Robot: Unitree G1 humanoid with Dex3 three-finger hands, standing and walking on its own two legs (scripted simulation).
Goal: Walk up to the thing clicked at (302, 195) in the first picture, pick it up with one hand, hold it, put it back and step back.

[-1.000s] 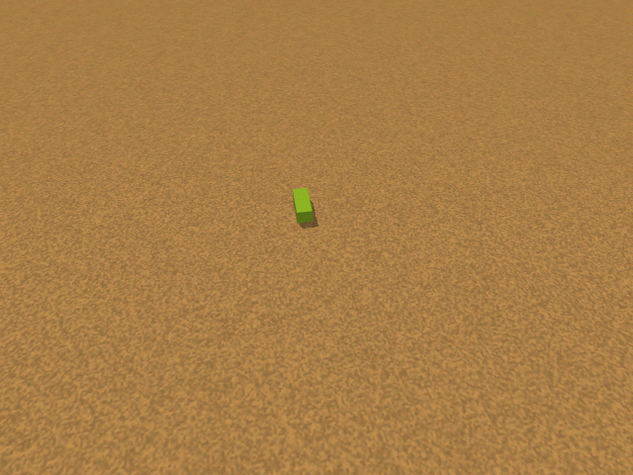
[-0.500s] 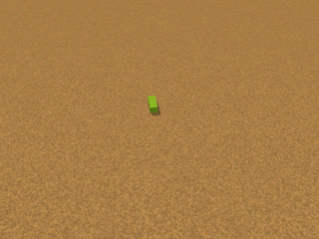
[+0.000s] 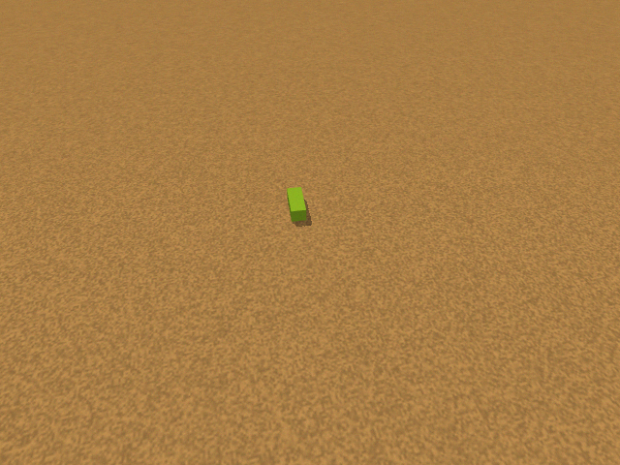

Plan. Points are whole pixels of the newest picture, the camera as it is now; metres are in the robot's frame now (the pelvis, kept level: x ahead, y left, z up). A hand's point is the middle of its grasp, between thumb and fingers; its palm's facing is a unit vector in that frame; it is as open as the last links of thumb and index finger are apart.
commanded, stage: stand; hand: left
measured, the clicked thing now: (296, 203) +1.42 +0.07 -0.75
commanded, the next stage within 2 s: walk up in 0.12 s
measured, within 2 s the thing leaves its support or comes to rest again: neither
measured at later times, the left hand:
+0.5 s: hand out of the picture +0.18 +0.40 -0.15, palm faces -0.29 -0.82 -0.50, open 7.4 cm
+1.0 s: hand (162, 263) +0.55 +0.32 -0.13, palm faces -0.51 -0.69 -0.52, open 7.4 cm
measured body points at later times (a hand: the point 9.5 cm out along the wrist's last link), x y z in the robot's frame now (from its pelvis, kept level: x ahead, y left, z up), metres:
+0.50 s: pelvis +0.07 +0.11 -0.02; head +0.10 +0.08 +0.43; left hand +0.20 +0.44 -0.12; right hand +0.08 -0.25 -0.12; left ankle +0.12 +0.22 -0.75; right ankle +0.00 -0.08 -0.72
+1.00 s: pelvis +0.30 +0.14 -0.03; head +0.29 +0.11 +0.41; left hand +0.58 +0.35 -0.10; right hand +0.19 -0.17 -0.15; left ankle +0.43 +0.25 -0.69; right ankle +0.24 +0.00 -0.75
